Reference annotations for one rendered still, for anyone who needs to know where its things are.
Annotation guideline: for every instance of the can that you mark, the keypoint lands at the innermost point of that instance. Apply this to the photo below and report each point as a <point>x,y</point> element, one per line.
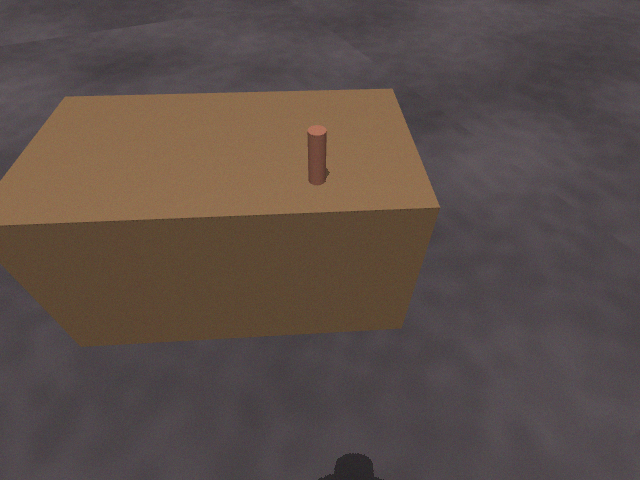
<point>317,135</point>

